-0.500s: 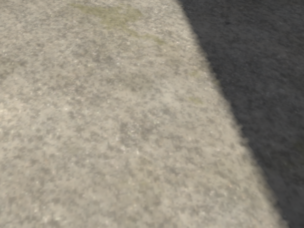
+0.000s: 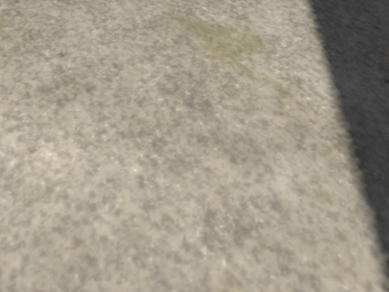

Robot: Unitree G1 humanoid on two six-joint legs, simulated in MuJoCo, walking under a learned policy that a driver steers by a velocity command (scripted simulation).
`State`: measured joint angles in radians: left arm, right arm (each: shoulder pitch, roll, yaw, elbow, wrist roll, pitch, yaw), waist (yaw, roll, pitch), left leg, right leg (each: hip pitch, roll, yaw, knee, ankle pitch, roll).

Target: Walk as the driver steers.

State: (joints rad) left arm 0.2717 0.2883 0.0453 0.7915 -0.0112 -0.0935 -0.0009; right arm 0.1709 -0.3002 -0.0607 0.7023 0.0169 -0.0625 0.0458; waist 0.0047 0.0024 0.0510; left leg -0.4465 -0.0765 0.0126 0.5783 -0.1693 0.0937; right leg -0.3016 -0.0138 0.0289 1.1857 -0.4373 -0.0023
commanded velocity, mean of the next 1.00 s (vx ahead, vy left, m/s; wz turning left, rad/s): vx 0.50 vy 0.00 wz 0.23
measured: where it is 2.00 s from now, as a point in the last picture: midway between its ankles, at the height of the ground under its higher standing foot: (174, 164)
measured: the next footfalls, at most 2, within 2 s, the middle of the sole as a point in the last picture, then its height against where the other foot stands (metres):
right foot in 0.38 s outside the picture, level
left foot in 0.90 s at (150, 235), level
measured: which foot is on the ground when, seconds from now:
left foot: down 0.00-0.40, up 0.42-0.88, down 0.90-1.00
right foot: up 0.00-0.36, down 0.38-0.90, up 0.92-1.00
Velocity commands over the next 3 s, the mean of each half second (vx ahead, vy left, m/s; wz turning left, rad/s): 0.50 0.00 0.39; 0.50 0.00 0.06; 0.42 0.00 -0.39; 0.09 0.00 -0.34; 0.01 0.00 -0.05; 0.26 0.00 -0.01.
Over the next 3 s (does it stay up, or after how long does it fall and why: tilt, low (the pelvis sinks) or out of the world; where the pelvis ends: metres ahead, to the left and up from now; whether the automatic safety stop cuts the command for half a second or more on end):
stays up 1.04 0.07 0.02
